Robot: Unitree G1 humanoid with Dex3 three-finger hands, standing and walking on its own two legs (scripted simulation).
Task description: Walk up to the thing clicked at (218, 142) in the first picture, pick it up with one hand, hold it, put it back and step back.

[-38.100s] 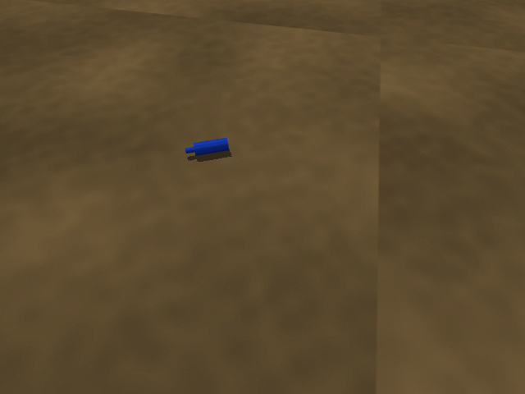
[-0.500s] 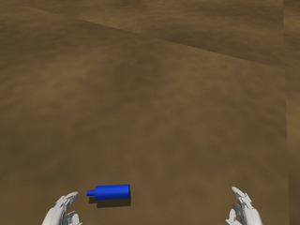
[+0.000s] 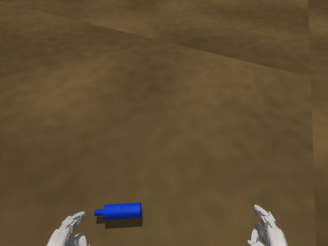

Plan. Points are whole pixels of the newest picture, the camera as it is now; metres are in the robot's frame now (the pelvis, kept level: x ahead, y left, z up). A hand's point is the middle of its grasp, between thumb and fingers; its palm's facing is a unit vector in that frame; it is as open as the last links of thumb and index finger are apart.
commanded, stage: home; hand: left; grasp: from above
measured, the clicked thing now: (118, 211) +0.46 +0.24 -0.68
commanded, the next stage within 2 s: stand in 0.04 s
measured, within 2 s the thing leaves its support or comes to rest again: neither
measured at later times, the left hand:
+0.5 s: hand out of the picture +0.08 +0.24 -0.10, palm faces +0.03 -0.94 -0.33, open 7.4 cm
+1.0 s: hand out of the picture +0.02 +0.24 -0.10, palm faces +0.03 -0.94 -0.33, open 7.4 cm
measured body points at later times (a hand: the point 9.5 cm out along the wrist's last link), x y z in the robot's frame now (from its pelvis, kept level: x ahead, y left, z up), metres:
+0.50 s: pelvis -0.01 +0.01 +0.04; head +0.00 +0.01 +0.49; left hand +0.08 +0.29 -0.08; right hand +0.09 -0.27 -0.08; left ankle +0.02 +0.11 -0.68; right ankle -0.01 -0.12 -0.68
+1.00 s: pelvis -0.02 +0.00 +0.07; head -0.02 +0.00 +0.52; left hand +0.02 +0.29 -0.07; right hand +0.04 -0.28 -0.08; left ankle +0.02 +0.11 -0.68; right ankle -0.01 -0.12 -0.68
